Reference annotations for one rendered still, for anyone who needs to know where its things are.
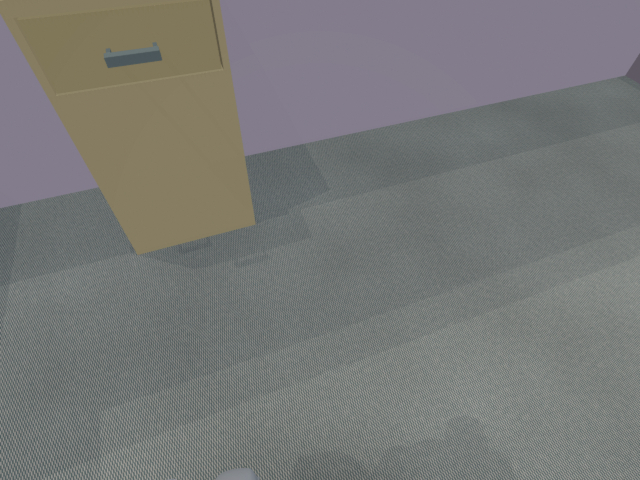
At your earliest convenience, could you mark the handle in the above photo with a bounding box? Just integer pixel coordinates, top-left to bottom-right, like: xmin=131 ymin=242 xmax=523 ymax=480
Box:
xmin=104 ymin=42 xmax=162 ymax=68

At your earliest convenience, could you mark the cabinet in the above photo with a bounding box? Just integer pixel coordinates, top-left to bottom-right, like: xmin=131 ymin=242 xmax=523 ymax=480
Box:
xmin=0 ymin=0 xmax=256 ymax=255

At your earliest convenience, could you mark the drawer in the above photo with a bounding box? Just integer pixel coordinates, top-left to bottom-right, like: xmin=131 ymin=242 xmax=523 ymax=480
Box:
xmin=17 ymin=0 xmax=222 ymax=94

